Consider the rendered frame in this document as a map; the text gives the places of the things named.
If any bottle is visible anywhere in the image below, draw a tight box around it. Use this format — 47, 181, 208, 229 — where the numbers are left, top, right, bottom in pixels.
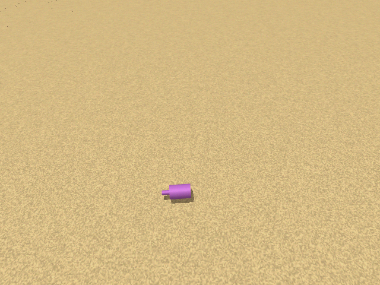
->
161, 183, 191, 200

